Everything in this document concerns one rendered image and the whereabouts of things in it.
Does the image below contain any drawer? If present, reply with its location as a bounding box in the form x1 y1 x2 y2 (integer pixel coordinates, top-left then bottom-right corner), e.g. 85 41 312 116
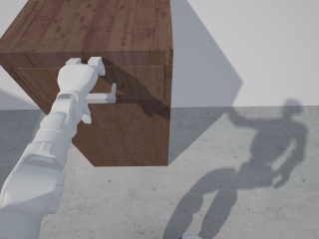
13 65 164 100

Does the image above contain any handle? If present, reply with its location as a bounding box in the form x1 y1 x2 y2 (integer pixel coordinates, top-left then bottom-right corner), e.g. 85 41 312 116
86 83 117 104

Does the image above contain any cabinet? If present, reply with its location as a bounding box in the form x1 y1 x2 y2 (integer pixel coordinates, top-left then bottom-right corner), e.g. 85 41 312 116
0 0 173 167

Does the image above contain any robot left forearm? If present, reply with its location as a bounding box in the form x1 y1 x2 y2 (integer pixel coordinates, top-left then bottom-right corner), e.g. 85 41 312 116
0 90 87 208

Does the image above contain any left robot hand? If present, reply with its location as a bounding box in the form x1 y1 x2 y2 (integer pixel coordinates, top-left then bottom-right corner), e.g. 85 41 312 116
57 57 106 123

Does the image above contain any left robot upper arm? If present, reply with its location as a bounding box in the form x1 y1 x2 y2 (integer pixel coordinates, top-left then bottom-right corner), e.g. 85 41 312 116
0 163 66 239

